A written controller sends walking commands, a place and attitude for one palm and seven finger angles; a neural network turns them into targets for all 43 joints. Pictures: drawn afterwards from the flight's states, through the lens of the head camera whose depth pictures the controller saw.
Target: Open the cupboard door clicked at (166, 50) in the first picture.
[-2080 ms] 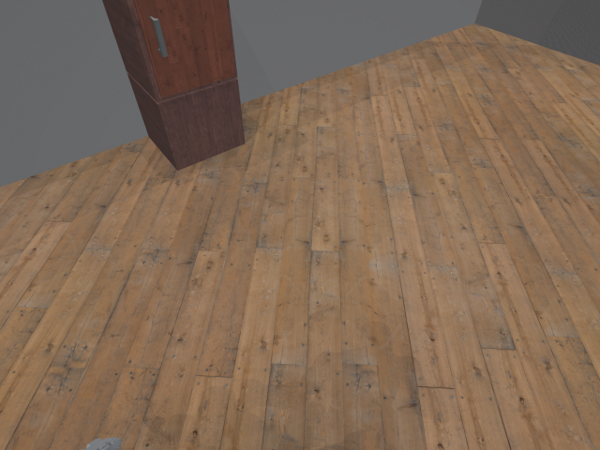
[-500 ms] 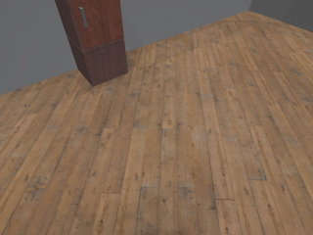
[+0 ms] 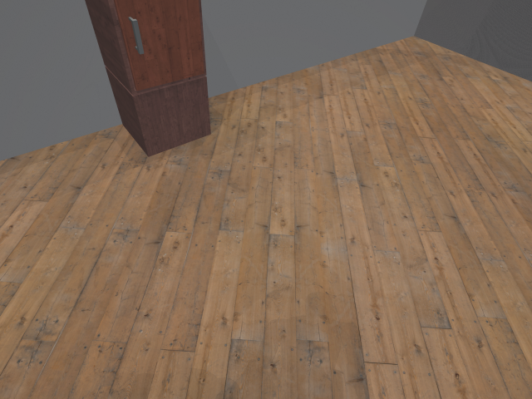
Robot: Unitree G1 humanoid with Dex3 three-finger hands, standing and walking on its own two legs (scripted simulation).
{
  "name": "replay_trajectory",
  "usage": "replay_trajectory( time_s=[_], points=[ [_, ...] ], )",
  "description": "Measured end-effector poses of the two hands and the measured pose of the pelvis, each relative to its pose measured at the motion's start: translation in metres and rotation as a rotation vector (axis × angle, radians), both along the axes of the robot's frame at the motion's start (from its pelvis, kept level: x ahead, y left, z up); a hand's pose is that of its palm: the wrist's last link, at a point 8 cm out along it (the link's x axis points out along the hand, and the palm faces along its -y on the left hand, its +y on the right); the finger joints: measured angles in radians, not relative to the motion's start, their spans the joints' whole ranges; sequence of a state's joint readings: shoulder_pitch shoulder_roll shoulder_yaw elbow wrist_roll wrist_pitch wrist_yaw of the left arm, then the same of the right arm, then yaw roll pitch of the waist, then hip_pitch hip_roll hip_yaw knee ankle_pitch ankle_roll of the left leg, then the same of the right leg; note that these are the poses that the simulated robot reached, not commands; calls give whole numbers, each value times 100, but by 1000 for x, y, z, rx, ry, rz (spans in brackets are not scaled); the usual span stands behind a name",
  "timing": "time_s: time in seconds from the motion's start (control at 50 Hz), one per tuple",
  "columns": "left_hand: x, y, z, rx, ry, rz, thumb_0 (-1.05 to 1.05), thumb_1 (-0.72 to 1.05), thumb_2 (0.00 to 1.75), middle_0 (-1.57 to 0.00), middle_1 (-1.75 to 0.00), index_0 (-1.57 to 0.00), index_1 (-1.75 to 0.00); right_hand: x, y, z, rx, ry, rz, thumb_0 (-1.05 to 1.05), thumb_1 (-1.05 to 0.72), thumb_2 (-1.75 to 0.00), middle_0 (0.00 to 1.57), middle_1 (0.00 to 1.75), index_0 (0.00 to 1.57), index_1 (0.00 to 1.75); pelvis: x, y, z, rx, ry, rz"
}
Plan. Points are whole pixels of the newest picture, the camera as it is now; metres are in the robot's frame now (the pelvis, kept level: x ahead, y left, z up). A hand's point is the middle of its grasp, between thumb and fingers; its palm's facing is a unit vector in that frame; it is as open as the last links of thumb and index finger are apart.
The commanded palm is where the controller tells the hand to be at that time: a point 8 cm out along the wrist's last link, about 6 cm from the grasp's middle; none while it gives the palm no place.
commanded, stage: walk to a spot facing it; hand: left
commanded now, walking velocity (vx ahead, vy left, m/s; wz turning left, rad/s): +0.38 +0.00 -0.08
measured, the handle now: (135, 35) +1.49 +0.68 -0.08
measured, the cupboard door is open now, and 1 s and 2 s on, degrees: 0 0 0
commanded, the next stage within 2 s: turn to face it in 1.94 s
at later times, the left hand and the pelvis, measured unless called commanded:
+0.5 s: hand (204, 317) +0.31 +0.14 -0.17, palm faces -0.02 -0.98 -0.21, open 7.3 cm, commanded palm none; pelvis +0.20 -0.04 -0.01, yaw -1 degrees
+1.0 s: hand (199, 263) +0.43 +0.18 -0.16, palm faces +0.03 -0.99 -0.15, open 7.4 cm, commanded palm none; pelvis +0.42 +0.00 +0.02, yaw -2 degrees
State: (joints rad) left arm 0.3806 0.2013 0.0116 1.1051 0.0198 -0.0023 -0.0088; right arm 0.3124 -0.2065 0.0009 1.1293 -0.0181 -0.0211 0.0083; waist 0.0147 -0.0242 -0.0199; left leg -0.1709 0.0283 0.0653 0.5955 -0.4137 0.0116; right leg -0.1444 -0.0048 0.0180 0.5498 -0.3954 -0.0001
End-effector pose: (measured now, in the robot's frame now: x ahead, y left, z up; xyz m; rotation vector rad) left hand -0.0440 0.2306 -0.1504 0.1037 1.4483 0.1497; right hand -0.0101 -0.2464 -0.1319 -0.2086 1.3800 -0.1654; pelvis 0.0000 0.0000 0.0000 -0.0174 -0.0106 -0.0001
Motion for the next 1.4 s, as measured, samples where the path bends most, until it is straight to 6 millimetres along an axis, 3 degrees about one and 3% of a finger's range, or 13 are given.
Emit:
replay_trajectory(
  time_s=[0.06, 0.14, 0.26, 0.36, 0.44, 0.58, 0.68, 0.78, 0.92, 1.1, 1.22, 1.3, 1.4],
  points=[
    [4, -2, -1, -26, 87, -25, 1, 90, 90, -20, -30, -20, -30, -8, 18, 1, 7, 1, -60, 0, -91, -89, 20, 30, 20, 30, 18, 7, 1, 4, -1, -26],
    [53, -2, 4, -35, 64, -54, 1, 90, 90, -20, -30, -20, -30, -37, 43, 8, 37, 112, -130, 0, -91, -89, 20, 30, 20, 30, 43, 7, 7, 0, -1, -26],
    [176, -3, 10, 3, -96, -110, 2, 93, 90, -20, -30, -20, -30, -63, 67, 20, 101, 330, -213, 0, -91, -89, 20, 30, 20, 30, 87, -3, 6, 8, 11, -38],
    [289, -18, 8, 42, -255, -175, 2, 93, 90, -19, -30, -20, -30, -43, 59, 12, 135, 432, -261, 0, -91, -89, 20, 30, 20, 30, 138, -23, -10, 9, 3, -43],
    [338, -32, 9, 59, -356, -152, 1, 92, 90, -19, -30, -20, -30, 20, 28, -7, 124, 381, -242, 0, -91, -89, 20, 30, 20, 30, 174, -38, -17, 6, -16, -25],
    [343, -40, 17, 54, -259, -82, 0, 94, 90, -20, -30, -20, -30, 222, -23, -5, 46, -27, -117, 0, -92, -89, 20, 30, 20, 30, 231, -41, 3, -5, -4, -9],
    [344, -28, 13, 33, -175, -40, 0, 94, 90, -20, -30, -20, -30, 347, -22, 14, 34, -231, -22, 0, -92, -90, 19, 30, 19, 30, 276, -33, 8, -15, 1, -4],
    [347, -14, -4, -1, -83, 25, 0, 92, 90, -20, -30, -20, -30, 437, -2, 18, 18, -321, 63, 0, -92, -90, 19, 30, 20, 30, 328, -14, -2, -25, -7, 1],
    [406, -3, 7, -12, -15, -2, 1, 91, 90, -19, -30, -20, -30, 457, 15, 17, 10, -255, -20, -1, -94, -89, 20, 30, 20, 30, 388, -1, 8, 10, -5, -26],
    [558, -13, 23, 22, -128, -79, 1, 92, 90, -19, -30, -20, -30, 426, 4, 7, 40, 57, -134, -1, -94, -89, 20, 30, 20, 30, 471, -16, 14, 32, 11, -51],
    [670, -39, 17, 70, -245, -153, 1, 92, 90, -19, -30, -20, -30, 434, -7, -18, 112, 216, -201, 0, -92, -89, 20, 30, 20, 30, 539, -50, -8, 41, -1, -53],
    [703, -57, 21, 75, -288, -122, 0, 91, 90, -19, -30, -20, -30, 488, -24, -23, 123, 200, -179, 0, -92, -89, 20, 30, 20, 30, 572, -63, -6, 26, -17, -40],
    [710, -67, 29, 73, -213, -84, 0, 94, 90, -20, -30, -20, -30, 602, -42, -11, 102, 4, -126, 1, -92, -89, 20, 30, 20, 30, 616, -68, 9, 18, -7, -33]
  ],
)
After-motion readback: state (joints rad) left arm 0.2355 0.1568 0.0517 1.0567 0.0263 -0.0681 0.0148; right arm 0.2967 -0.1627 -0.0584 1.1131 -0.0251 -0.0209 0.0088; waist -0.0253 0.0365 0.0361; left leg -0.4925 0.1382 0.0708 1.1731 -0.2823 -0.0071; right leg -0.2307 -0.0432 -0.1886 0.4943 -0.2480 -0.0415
